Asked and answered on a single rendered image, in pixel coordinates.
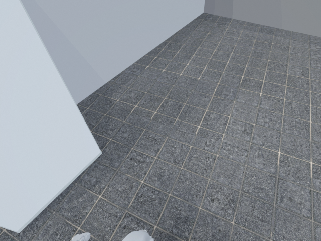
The fridge door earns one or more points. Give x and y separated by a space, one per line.
44 141

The left robot thigh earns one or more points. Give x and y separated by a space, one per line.
138 236

